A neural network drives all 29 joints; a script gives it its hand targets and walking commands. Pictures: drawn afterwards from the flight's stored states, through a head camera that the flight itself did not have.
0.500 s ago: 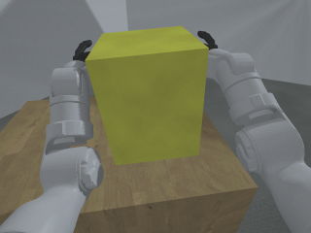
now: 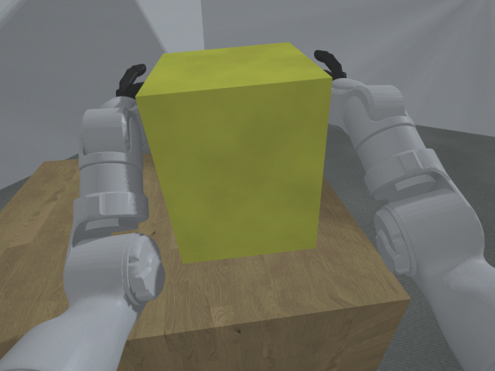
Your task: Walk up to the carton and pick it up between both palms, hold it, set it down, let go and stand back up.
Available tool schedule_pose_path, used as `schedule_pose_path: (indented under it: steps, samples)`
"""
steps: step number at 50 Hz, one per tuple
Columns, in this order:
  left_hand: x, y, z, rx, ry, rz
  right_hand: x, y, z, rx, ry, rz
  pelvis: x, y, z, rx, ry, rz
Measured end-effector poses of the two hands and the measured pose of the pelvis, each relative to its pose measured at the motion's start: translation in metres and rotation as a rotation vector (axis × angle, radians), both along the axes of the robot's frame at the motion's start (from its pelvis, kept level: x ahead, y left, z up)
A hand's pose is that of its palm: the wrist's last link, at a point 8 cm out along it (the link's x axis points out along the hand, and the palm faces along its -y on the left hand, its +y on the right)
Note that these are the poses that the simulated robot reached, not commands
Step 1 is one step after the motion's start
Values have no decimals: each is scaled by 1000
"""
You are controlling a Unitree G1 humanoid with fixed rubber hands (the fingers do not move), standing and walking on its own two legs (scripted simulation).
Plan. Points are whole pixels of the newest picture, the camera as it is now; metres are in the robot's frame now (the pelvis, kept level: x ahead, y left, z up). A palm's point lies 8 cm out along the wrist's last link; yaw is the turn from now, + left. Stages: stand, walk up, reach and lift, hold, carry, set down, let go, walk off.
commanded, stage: hold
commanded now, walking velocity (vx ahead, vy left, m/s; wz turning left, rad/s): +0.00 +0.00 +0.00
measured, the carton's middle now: (237, 148) +0.36 +0.00 +0.27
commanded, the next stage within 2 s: none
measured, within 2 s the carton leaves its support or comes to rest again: neither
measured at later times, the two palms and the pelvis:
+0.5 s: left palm (131, 113) +0.37 +0.15 +0.33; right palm (332, 97) +0.36 -0.15 +0.34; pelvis +0.00 +0.00 +0.00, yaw +0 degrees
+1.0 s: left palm (130, 109) +0.38 +0.15 +0.33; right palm (330, 91) +0.37 -0.14 +0.35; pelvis +0.00 +0.00 +0.00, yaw +0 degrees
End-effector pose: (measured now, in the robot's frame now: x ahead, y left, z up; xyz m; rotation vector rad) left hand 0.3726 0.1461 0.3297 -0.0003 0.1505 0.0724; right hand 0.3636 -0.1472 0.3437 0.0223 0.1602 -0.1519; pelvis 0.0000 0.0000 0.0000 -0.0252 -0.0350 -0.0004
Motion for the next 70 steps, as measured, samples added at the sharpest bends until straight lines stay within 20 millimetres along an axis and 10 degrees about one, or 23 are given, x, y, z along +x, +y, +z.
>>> schedule_pose_path:
  steps: [70]
  samples:
    - [5, -1, -4, -5, -2, -11, 2, 0, 0, -5, 3, -9, 3, 2, 0, -3, -11, -1]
